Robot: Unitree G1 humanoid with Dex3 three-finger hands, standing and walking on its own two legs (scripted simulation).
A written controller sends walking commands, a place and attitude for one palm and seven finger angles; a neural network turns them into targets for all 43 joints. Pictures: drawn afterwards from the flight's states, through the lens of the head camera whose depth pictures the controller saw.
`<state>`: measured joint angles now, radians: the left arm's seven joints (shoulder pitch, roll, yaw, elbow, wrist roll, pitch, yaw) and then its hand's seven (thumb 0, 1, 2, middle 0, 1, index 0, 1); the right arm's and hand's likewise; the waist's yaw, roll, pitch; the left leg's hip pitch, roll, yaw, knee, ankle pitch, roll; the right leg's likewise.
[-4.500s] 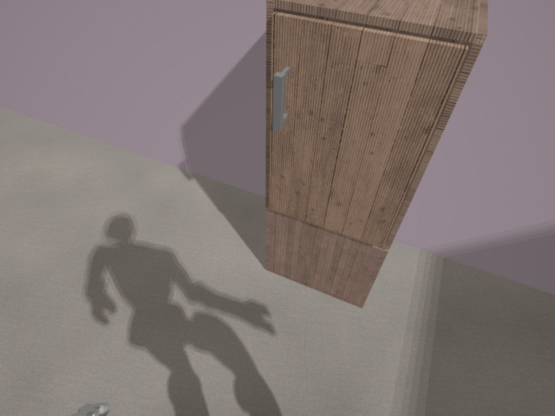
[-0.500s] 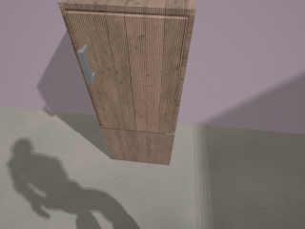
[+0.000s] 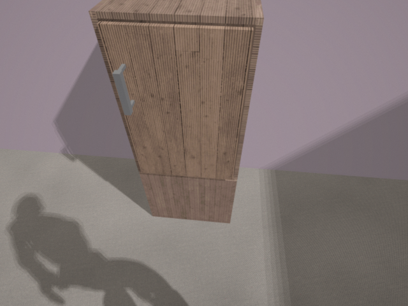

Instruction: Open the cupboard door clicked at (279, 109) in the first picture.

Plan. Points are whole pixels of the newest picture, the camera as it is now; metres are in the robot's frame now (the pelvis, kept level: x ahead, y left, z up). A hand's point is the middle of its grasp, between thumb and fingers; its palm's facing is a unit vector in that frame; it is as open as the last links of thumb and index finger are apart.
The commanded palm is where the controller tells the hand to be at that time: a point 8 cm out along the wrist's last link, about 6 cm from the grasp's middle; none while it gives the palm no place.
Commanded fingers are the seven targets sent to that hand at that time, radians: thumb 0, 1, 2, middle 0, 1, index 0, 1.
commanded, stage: look again from close up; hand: left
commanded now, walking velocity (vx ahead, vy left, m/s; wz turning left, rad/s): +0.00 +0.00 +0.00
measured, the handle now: (125, 90) +0.65 +0.27 +0.08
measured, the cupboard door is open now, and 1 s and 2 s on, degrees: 0 0 0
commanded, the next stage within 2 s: shuffle to correct the standing spot in 0.24 s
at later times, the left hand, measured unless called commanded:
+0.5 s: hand out of the picture +0.01 +0.16 -0.18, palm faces +0.04 -0.98 -0.17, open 7.3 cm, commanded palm none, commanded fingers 0.00 0.90 0.90 -0.20 -0.30 -0.20 -0.30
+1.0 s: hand (127, 291) +0.19 +0.20 -0.17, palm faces +0.01 -0.97 -0.25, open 7.4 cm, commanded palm none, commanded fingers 0.00 0.90 0.90 -0.20 -0.30 -0.20 -0.30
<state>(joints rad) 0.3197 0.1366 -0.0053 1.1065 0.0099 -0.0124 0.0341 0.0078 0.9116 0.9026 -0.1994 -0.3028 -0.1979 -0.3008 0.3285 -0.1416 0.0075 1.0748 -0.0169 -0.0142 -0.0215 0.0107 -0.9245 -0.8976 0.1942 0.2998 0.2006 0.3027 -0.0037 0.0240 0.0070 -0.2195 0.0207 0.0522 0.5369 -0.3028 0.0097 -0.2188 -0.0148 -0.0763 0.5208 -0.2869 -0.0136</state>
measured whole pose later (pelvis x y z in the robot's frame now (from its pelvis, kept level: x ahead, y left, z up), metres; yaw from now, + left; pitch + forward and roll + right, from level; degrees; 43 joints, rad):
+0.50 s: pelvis +0.02 +0.00 +0.00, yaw +0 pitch +0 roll +0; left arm 0.31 0.13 0.00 1.10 0.02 -0.01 0.02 0.01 0.92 0.90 -0.20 -0.30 -0.20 -0.30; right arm 0.31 -0.14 0.01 1.10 -0.02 -0.01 -0.02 0.00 -0.91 -0.90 0.20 0.30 0.20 0.30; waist 0.01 0.00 0.02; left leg -0.19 0.01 0.06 0.54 -0.34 0.01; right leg -0.21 -0.02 -0.07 0.55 -0.34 -0.01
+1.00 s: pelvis +0.11 +0.01 -0.01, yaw -1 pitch +1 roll +2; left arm 0.18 0.15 0.03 0.98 0.03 -0.04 0.02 0.01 0.91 0.90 -0.20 -0.30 -0.20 -0.30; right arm 0.40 -0.14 0.00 1.10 -0.01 -0.03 -0.01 0.00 -0.91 -0.90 0.20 0.30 0.20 0.30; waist 0.01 0.04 0.07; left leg -0.13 -0.03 0.12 0.65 -0.48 0.03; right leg -0.36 -0.05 -0.13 0.67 -0.29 -0.07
